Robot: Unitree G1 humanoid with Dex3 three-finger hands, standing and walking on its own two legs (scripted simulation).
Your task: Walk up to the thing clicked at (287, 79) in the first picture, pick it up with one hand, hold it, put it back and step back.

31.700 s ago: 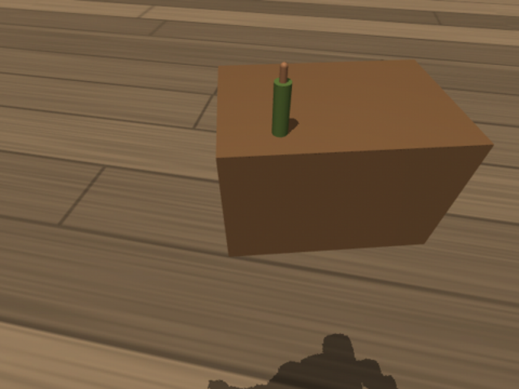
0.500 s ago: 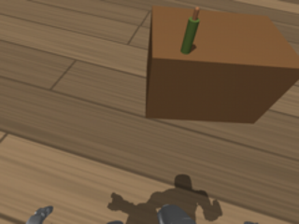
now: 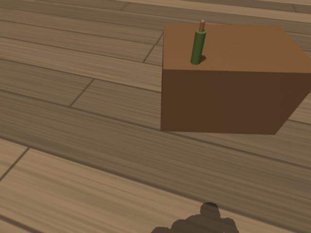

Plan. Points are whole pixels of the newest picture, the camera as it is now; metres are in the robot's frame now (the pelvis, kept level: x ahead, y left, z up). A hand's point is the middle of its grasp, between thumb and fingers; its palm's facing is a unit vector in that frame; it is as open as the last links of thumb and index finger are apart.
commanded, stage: step back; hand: right
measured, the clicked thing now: (198, 42) +1.08 -0.23 -0.04
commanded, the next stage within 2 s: stand in 0.56 s
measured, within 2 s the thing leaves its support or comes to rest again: neither
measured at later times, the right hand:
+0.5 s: hand out of the picture +0.12 -0.28 -0.15, palm faces -0.06 +0.93 -0.37, open 7.3 cm
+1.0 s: hand (248, 228) +0.17 -0.24 -0.13, palm faces -0.06 +0.94 -0.34, open 7.3 cm
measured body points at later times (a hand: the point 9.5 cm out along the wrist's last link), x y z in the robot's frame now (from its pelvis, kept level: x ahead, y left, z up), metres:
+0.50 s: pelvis +0.04 -0.02 +0.00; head +0.06 -0.02 +0.45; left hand +0.15 +0.29 -0.11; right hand +0.13 -0.33 -0.13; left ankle +0.02 +0.11 -0.71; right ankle +0.08 -0.14 -0.73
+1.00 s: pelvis +0.05 +0.00 +0.02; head +0.06 +0.00 +0.47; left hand +0.12 +0.30 -0.11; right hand +0.18 -0.29 -0.10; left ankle +0.03 +0.11 -0.73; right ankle +0.08 -0.14 -0.73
